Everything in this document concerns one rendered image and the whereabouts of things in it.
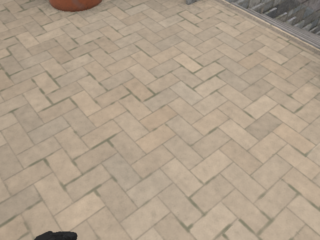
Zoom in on stairs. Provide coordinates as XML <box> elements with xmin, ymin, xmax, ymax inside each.
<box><xmin>231</xmin><ymin>2</ymin><xmax>320</xmax><ymax>49</ymax></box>

